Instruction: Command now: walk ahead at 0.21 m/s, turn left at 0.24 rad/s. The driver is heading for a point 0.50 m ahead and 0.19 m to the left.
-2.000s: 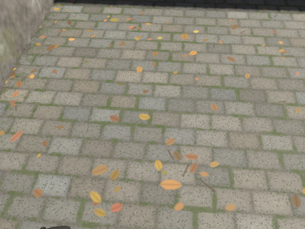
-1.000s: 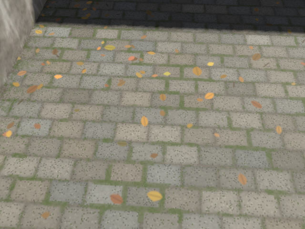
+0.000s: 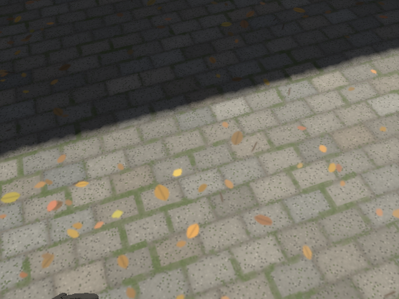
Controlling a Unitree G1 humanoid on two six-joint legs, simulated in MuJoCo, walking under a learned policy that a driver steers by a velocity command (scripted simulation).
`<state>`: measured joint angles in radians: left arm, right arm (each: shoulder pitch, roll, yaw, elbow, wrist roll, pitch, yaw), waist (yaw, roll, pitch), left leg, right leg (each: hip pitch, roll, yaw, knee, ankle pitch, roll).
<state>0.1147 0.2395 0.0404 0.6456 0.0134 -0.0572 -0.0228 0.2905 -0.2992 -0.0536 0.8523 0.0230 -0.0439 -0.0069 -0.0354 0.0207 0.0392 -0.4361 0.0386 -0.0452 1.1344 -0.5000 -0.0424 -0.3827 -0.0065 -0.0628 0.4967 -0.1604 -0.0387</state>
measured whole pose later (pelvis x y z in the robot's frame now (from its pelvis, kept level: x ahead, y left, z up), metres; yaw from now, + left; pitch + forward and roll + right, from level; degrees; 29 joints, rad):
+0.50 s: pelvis +0.11 +0.06 +0.00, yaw +16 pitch +3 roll -2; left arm 0.12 0.30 0.09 0.77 0.00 -0.04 0.00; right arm 0.26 -0.27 -0.08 0.69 0.02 -0.01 0.01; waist -0.02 -0.03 0.01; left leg -0.33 -0.03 -0.01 0.52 -0.25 0.07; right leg -0.50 -0.03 -0.01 1.07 -0.43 0.00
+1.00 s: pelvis +0.31 +0.09 +0.01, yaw +33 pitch +2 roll -1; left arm 0.23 0.25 0.07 0.79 0.01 -0.10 -0.01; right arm 0.28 -0.31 -0.08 0.66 0.02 -0.03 -0.02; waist 0.02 0.05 -0.01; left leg -0.54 0.01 -0.09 1.13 -0.36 0.01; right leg -0.23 0.03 -0.03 0.40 -0.22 -0.02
